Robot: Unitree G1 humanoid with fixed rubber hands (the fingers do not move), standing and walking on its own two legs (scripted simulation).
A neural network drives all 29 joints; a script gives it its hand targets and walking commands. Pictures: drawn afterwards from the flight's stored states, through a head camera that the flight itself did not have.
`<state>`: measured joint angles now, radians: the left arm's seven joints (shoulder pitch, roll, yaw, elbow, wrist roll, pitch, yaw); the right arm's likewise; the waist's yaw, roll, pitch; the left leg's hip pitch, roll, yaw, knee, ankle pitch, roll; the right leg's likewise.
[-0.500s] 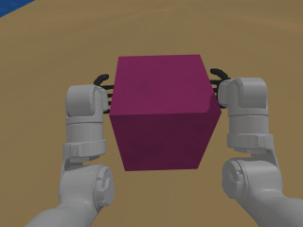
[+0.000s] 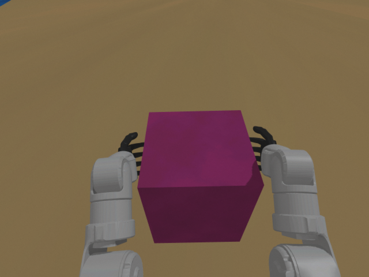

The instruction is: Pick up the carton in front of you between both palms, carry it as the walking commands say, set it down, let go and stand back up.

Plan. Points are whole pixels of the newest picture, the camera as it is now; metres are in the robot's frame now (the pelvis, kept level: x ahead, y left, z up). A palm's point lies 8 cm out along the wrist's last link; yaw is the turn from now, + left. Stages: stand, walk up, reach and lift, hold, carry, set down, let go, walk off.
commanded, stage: carry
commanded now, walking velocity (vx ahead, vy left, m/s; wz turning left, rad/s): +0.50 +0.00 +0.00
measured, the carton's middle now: (195, 179) +0.33 +0.00 +0.02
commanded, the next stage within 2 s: none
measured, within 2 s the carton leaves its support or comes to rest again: neither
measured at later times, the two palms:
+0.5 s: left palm (129, 93) +0.58 +0.17 +0.10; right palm (235, 90) +0.55 -0.13 +0.10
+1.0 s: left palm (152, 46) +0.88 +0.12 +0.08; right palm (230, 41) +0.89 -0.18 +0.08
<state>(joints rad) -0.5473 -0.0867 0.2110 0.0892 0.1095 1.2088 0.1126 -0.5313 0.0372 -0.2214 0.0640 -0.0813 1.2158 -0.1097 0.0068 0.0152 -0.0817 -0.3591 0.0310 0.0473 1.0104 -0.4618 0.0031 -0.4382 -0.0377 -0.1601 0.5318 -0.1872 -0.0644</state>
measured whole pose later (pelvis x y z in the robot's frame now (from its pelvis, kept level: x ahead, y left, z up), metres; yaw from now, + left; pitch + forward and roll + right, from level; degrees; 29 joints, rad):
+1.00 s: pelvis +0.63 -0.03 +0.02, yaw +0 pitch +4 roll +1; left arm -0.11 -0.13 0.10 -0.27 0.12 1.17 0.08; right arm -0.13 0.13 -0.09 -0.28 -0.13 1.18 -0.08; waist 0.02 0.02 -0.08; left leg -0.50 0.09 0.08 1.02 -0.31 0.00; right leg -0.28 -0.06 -0.23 0.35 -0.15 -0.06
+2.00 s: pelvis +0.87 -0.02 +0.00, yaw -4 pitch +3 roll +0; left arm -0.15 -0.13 0.10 -0.31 0.12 1.22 0.08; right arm -0.16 0.13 -0.10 -0.30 -0.12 1.20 -0.08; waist -0.01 -0.01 -0.13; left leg -0.37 0.07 0.19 0.58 -0.26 0.02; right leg -0.14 -0.06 -0.15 0.53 -0.43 0.01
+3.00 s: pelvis +0.82 -0.02 +0.00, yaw -4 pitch +2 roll +0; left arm -0.23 -0.14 0.18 0.19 0.25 0.69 0.02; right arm -0.24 0.15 -0.20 0.20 -0.25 0.68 -0.01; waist 0.00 -0.01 -0.09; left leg -0.40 0.09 0.18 0.51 -0.13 0.02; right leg -0.22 -0.03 -0.15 0.55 -0.37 -0.02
